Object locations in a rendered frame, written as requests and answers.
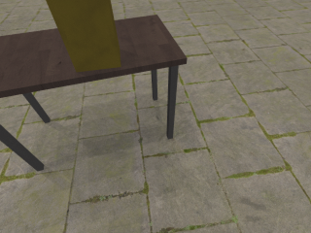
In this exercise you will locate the table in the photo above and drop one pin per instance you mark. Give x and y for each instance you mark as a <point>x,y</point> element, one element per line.
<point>38,60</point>

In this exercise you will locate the carton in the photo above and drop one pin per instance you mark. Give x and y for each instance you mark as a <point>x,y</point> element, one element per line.
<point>88,31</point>

